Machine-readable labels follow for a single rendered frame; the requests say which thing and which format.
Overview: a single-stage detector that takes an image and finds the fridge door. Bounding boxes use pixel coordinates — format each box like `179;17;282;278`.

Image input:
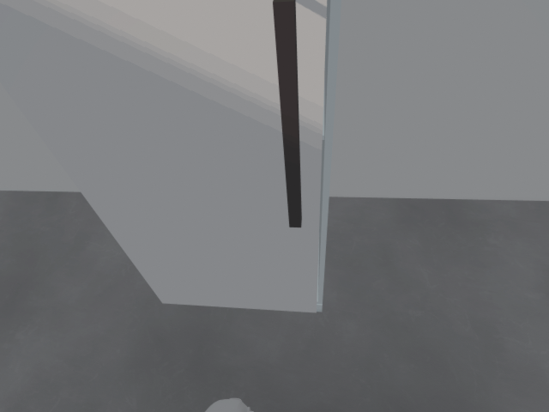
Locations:
0;0;327;313

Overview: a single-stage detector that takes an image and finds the handle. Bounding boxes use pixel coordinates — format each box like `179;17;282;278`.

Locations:
273;0;302;227

